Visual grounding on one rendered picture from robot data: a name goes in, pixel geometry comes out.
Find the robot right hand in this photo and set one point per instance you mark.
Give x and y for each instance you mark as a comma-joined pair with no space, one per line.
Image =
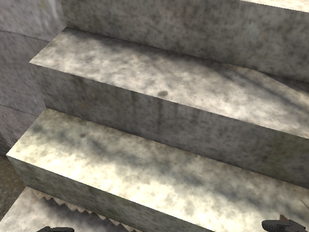
274,225

